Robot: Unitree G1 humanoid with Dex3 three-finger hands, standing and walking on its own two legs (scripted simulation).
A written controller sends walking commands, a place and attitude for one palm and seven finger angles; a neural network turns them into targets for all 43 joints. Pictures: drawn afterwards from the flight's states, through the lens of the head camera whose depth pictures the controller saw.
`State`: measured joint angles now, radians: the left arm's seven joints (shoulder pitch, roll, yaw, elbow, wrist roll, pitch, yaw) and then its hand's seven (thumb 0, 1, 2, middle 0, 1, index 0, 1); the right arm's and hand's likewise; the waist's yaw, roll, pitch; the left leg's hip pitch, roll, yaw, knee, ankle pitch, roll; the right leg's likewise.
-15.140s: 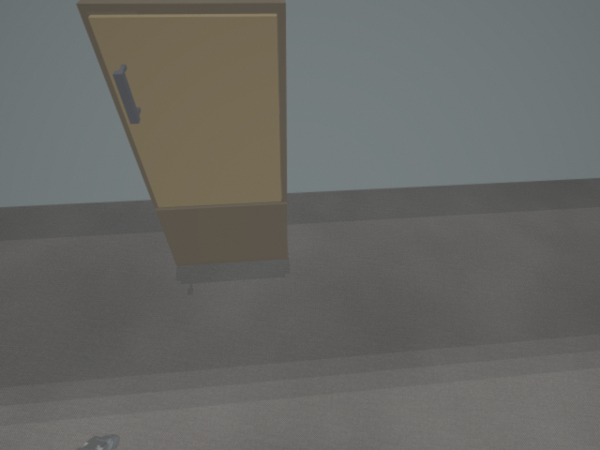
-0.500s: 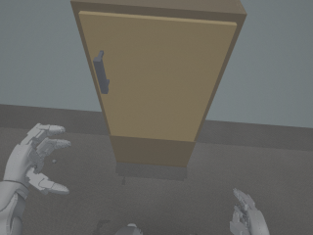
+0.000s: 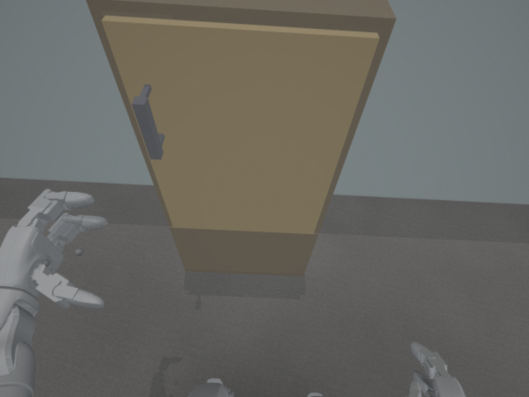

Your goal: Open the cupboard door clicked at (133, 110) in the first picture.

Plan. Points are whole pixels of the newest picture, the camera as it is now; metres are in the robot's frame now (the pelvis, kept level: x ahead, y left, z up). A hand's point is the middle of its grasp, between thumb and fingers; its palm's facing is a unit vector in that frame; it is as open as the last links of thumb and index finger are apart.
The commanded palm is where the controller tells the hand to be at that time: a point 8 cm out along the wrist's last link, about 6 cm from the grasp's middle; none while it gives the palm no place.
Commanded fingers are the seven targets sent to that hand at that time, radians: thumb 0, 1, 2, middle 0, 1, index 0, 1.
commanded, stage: raise the hand with hooked fingers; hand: left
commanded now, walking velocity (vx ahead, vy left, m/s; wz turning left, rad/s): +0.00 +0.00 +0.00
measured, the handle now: (151, 123) +0.56 +0.24 +0.06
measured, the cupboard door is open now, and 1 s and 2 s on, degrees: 0 0 0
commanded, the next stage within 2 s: move the hooked fingers beside the handle in 0.20 s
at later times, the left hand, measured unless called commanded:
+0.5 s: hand (84, 239) +0.31 +0.27 +0.07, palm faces +0.04 -1.00 -0.01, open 14.0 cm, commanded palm +0.29 +0.32 +0.07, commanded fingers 0.00 -0.50 0.30 -0.30 -1.20 -0.30 -1.20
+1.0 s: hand (92, 198) +0.38 +0.28 +0.07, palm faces +0.01 -1.00 -0.01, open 14.0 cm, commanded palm +0.36 +0.33 +0.07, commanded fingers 0.00 -0.50 0.30 -0.30 -1.20 -0.30 -1.20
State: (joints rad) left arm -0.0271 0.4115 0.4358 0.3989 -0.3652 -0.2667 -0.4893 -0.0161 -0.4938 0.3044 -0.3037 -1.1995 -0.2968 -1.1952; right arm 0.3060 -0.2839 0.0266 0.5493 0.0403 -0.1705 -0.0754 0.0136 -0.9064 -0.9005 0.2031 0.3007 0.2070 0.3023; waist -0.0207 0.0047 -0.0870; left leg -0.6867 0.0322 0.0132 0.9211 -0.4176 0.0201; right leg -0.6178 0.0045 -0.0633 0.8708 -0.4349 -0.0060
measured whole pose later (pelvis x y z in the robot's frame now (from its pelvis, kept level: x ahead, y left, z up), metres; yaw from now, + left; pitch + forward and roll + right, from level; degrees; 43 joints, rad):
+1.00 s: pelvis +0.00 +0.00 -0.01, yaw -1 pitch +14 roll -3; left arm -0.43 0.53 0.48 0.82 -0.28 -0.33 -0.53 -0.02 -0.50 0.30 -0.30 -1.20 -0.30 -1.20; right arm 0.35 -0.28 0.03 0.60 0.04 -0.08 -0.08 0.01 -0.91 -0.90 0.20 0.30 0.21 0.30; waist -0.06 0.00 -0.09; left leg -0.79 0.04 0.01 0.97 -0.43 0.02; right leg -0.72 0.01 -0.06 0.91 -0.43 0.00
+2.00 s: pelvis +0.00 +0.01 -0.03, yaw -3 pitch +23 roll -5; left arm -0.91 0.83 0.56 1.23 -0.12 -0.32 -0.52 -0.02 -0.49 0.30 -0.30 -1.20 -0.30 -1.20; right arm 0.40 -0.29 0.06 0.60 0.01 0.07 -0.05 0.00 -0.91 -0.90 0.20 0.30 0.21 0.30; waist -0.19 0.01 -0.09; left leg -1.01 0.07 0.01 1.07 -0.46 0.04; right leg -0.92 0.04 -0.06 0.96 -0.44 0.01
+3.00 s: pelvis +0.00 +0.02 -0.03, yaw -3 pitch +23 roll -5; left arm -0.90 0.77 0.52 1.20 -0.12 -0.34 -0.47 -0.02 -0.49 0.30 -0.30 -1.20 -0.29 -1.20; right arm 0.41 -0.28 0.07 0.60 0.00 0.09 -0.04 0.00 -0.91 -0.90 0.20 0.30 0.21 0.30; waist -0.18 0.01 -0.09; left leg -1.02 0.07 0.00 1.08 -0.47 0.04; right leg -0.93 0.04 -0.06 0.97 -0.45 0.01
